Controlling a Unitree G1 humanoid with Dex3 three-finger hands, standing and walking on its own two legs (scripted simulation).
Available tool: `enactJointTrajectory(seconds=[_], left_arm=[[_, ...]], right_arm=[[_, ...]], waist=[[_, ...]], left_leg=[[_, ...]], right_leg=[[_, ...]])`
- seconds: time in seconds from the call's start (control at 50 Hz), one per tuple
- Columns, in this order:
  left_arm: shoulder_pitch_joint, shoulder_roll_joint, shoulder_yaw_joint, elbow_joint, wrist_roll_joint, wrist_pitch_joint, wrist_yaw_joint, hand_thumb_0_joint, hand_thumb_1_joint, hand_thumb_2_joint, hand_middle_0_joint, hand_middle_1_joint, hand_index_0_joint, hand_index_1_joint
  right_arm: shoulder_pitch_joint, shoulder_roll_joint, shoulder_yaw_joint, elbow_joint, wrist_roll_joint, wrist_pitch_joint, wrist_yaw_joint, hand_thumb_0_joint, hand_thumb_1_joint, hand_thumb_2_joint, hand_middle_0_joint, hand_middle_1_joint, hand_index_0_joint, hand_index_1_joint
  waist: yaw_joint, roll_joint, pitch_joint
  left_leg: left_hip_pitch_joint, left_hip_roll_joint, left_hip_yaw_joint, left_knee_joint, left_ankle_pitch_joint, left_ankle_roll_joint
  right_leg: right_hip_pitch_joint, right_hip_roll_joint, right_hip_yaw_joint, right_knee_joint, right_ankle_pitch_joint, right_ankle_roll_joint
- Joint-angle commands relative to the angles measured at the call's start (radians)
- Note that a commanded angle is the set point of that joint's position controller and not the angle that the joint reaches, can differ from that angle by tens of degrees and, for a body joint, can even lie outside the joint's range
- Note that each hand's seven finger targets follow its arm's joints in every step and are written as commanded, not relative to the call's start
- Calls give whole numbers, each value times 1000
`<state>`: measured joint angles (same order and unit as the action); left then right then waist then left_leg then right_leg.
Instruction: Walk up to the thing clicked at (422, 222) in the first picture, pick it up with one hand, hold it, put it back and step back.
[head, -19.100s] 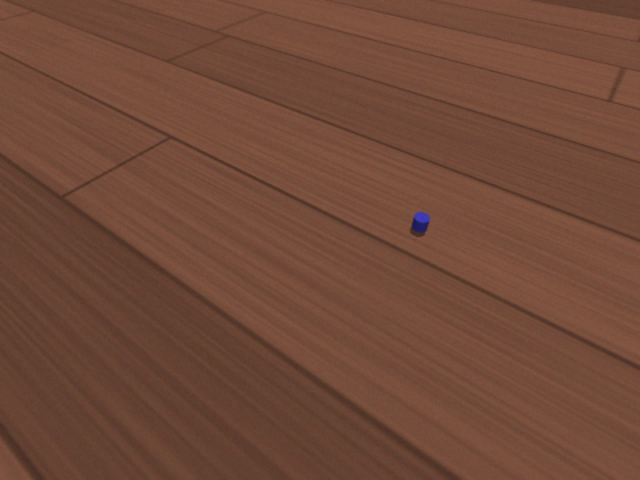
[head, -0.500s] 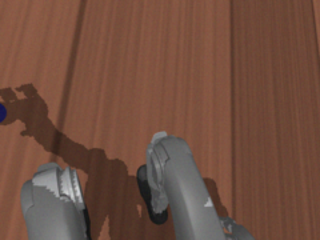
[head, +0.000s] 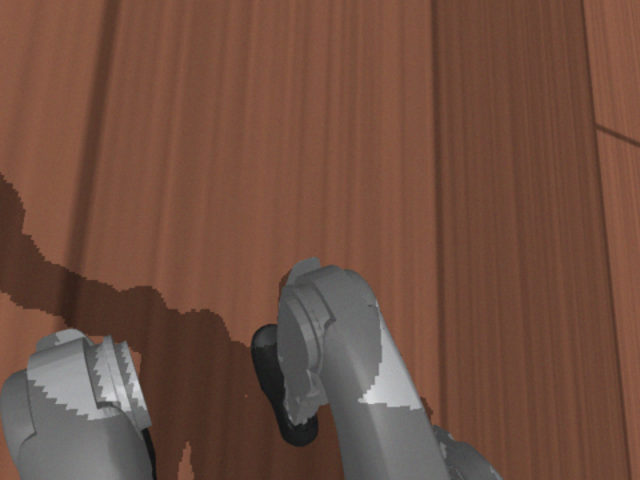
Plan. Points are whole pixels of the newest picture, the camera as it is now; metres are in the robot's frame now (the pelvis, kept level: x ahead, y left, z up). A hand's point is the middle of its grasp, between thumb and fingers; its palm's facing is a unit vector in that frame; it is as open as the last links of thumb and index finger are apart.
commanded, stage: rest palm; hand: left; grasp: from above
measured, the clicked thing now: out of the picture +0.46 +0.34 -0.28
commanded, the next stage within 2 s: close in 0.86 s
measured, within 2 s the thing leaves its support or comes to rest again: neither
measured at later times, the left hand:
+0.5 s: hand out of the picture +0.45 +0.34 -0.24, palm faces -0.44 -0.14 -0.89, open 13.2 cm
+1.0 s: hand out of the picture +0.45 +0.34 -0.25, palm faces -0.45 -0.15 -0.88, open 12.9 cm
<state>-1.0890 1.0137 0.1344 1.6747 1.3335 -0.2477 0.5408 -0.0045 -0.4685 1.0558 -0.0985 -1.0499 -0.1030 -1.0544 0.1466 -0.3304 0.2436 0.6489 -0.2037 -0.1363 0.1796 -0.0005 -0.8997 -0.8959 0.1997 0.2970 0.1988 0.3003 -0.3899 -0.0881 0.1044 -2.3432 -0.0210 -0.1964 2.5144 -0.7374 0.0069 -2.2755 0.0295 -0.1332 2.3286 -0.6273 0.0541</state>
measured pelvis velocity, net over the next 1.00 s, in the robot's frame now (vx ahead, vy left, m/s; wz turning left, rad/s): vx -0.01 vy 0.00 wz -0.03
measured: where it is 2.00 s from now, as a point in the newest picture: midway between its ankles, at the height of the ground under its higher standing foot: (220, 447)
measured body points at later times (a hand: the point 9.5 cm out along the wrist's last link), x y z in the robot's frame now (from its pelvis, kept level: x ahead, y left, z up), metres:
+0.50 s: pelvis -0.01 +0.00 +0.00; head +0.27 +0.13 +0.33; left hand +0.47 +0.34 -0.19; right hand +0.02 -0.26 -0.05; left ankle +0.06 +0.12 -0.28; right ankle +0.12 -0.12 -0.28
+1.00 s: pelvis -0.01 +0.00 -0.01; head +0.28 +0.13 +0.31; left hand +0.47 +0.35 -0.20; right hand +0.04 -0.26 -0.05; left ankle +0.06 +0.12 -0.28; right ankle +0.12 -0.12 -0.28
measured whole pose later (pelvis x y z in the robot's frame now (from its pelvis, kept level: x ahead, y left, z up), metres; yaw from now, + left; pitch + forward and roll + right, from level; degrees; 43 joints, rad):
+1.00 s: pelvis -0.01 +0.00 -0.01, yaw -2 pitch +28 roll -15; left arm -1.07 1.12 0.16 1.71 1.31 -0.26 0.55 0.00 -0.41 1.09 -0.11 -1.16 -0.13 -1.16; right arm 0.13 -0.37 0.31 0.61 -0.23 -0.20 0.22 0.00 -0.91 -0.90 0.20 0.30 0.20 0.30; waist -0.40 -0.14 0.19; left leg -2.34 -0.02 -0.24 2.55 -0.73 0.01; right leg -2.25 0.04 -0.17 2.33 -0.61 0.06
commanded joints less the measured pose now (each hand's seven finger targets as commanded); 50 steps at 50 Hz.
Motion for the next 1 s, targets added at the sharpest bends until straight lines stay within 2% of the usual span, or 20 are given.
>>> enactJointTrajectory(seconds=[0.0,0.04,0.06,0.1,0.12,0.14,0.16,0.2,0.24,0.42,0.46,0.48,0.54,0.62,0.68,0.7,0.82,0.9,0.94,0.98], left_arm=[[-224,262,32,-99,-26,22,30,0,-486,1005,-80,-1059,-89,-1048],[-237,258,25,-100,-29,25,21,0,-498,1026,-76,-1056,-80,-1050],[-232,286,53,-112,-29,25,20,0,-482,1048,-85,-1079,-89,-1073],[-257,256,25,-137,-41,13,12,0,-491,1063,-89,-1078,-88,-1077],[-245,296,53,-119,-33,10,14,0,-492,1064,-89,-1083,-88,-1082],[-236,294,54,-127,-32,6,12,0,-485,1068,-91,-1083,-90,-1082],[-242,290,48,-129,-30,-1,7,0,-484,1073,-90,-1089,-90,-1087],[-228,294,47,-124,-36,-13,7,0,-480,1082,-92,-1103,-92,-1102],[-245,286,32,-140,-30,-25,4,0,-473,1068,-87,-1108,-91,-1102],[-233,309,20,-101,-3,-51,39,0,-454,1121,-104,-1129,-102,-1128],[-224,313,17,-78,0,-50,56,0,-438,1102,-103,-1139,-108,-1132],[-235,285,-7,-84,3,-49,60,0,-447,1094,-98,-1136,-104,-1128],[-232,313,3,-66,14,-38,77,0,-454,1069,-89,-1128,-98,-1117],[-229,326,18,-59,10,-20,95,0,-454,1077,-90,-1132,-97,-1123],[-235,301,2,-41,1,-6,98,0,-444,1078,-95,-1145,-105,-1134],[-224,327,23,-33,-3,-1,100,0,-438,1071,-96,-1146,-107,-1132],[-219,350,32,-50,-32,9,73,0,-434,1086,-99,-1168,-110,-1155],[-208,324,22,-72,-40,-5,44,0,-420,1084,-100,-1187,-116,-1170],[-195,354,37,-87,-45,-16,41,0,-414,1110,-113,-1191,-124,-1178],[-194,341,29,-83,-45,-29,37,0,-388,981,-98,-1167,-132,-1131]], right_arm=[[225,-328,-99,21,3,-10,5,0,-897,-900,200,300,200,300],[218,-327,-95,11,5,-13,7,0,-897,-900,200,300,200,300],[230,-332,-98,16,3,-12,8,0,-897,-900,200,300,200,300],[208,-333,-95,-3,3,-14,9,0,-898,-901,200,300,200,300],[222,-340,-93,9,-2,-14,7,0,-898,-902,200,300,200,300],[224,-346,-95,3,-1,-11,7,0,-897,-901,200,300,200,300],[226,-347,-93,-1,-3,-11,9,0,-897,-901,200,300,200,300],[215,-338,-90,8,-5,-10,9,0,-897,-902,200,300,200,300],[224,-337,-85,8,-8,-11,12,0,-897,-901,200,300,200,300],[202,-349,-65,7,-16,-14,17,0,-896,-902,200,300,200,300],[183,-352,-62,-1,-18,-18,16,0,-896,-902,200,300,200,300],[184,-352,-57,-10,-21,-23,19,0,-897,-902,200,300,200,300],[181,-358,-54,-6,-23,-35,23,0,-896,-902,200,300,200,300],[181,-366,-53,-5,-20,-52,27,0,-899,-902,199,300,199,300],[173,-363,-49,-13,-20,-66,32,0,-900,-903,199,300,199,300],[183,-368,-49,-4,-19,-67,34,0,-901,-903,199,300,199,300],[170,-374,-48,-9,-14,-78,32,0,-903,-904,199,300,199,300],[191,-376,-50,-10,-17,-70,35,0,-903,-904,199,300,199,300],[186,-375,-40,-9,-16,-62,32,0,-903,-905,199,300,199,300],[190,-370,-32,-16,-20,-57,34,0,-896,-901,200,300,200,300]], waist=[[-21,512,-642],[-26,489,-629],[-29,487,-634],[-33,513,-621],[-38,487,-619],[-36,482,-609],[-46,486,-602],[-31,493,-625],[-46,497,-629],[-43,527,-581],[-38,517,-566],[-49,522,-559],[-46,522,-549],[-50,510,-552],[-53,505,-559],[-56,502,-555],[-41,504,-562],[-61,524,-557],[-48,516,-582],[-60,506,-563]], left_leg=[[548,26,68,-284,319,-1],[515,24,77,-261,297,6],[518,24,79,-263,298,8],[514,24,74,-269,271,6],[508,26,74,-256,264,10],[504,26,70,-263,265,7],[509,27,68,-261,266,4],[520,29,65,-258,263,5],[532,30,65,-248,280,5],[557,40,35,-268,282,-10],[523,37,40,-269,244,-4],[519,36,46,-271,239,-2],[511,37,43,-276,213,-1],[519,41,38,-269,248,-1],[516,41,40,-260,253,1],[515,43,35,-262,261,0],[504,43,38,-259,232,1],[529,45,34,-251,290,-5],[535,47,27,-246,322,-7],[531,46,28,-240,313,-7]], right_leg=[[357,31,-107,-159,267,-81],[363,32,-100,-165,257,-81],[375,31,-101,-171,254,-78],[369,31,-103,-180,231,-83],[378,31,-104,-182,228,-81],[369,32,-107,-179,223,-82],[364,31,-110,-176,220,-81],[384,36,-109,-181,220,-81],[393,37,-110,-179,237,-77],[339,40,-133,-154,225,-79],[340,43,-133,-161,207,-79],[349,43,-131,-161,213,-75],[333,46,-134,-160,195,-76],[338,44,-132,-152,225,-72],[347,47,-131,-155,234,-72],[352,45,-134,-151,238,-72],[360,44,-129,-161,210,-73],[378,41,-132,-159,249,-71],[403,44,-138,-159,268,-73],[406,41,-139,-160,265,-73]])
